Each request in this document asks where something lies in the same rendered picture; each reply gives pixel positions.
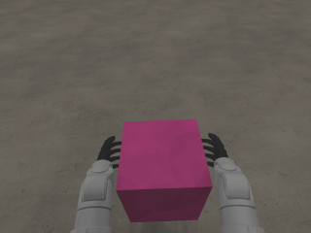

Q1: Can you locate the carton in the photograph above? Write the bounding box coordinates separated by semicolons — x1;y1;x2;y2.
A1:
116;118;213;222

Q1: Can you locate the robot left hand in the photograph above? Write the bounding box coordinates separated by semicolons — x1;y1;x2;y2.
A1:
96;136;121;169

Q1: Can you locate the left robot forearm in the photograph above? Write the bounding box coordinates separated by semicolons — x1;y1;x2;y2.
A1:
70;159;115;233

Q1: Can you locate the robot right hand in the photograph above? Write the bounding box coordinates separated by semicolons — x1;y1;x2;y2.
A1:
201;133;228;168

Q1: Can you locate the right robot forearm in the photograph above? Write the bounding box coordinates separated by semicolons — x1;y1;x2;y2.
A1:
213;157;264;233

